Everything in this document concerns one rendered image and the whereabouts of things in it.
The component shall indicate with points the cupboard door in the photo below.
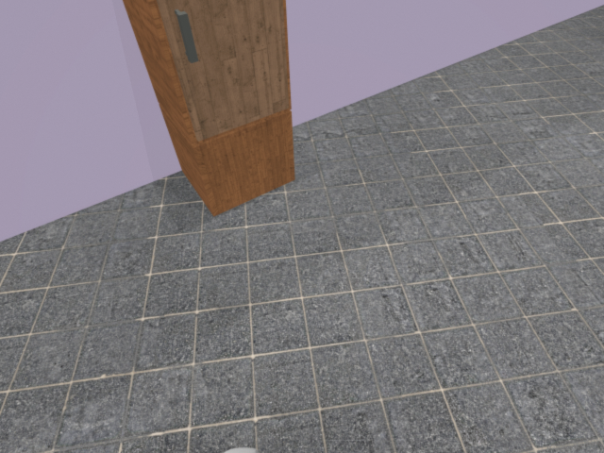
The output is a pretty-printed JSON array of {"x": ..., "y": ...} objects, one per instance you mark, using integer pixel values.
[{"x": 241, "y": 72}]

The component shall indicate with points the handle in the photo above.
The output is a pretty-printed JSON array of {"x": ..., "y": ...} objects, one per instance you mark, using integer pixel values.
[{"x": 187, "y": 35}]

